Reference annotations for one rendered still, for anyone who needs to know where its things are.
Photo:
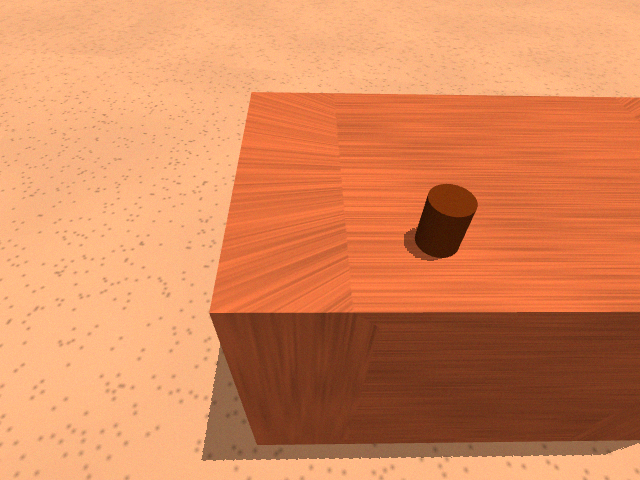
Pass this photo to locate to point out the can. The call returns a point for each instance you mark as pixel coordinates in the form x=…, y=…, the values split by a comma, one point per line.
x=446, y=216

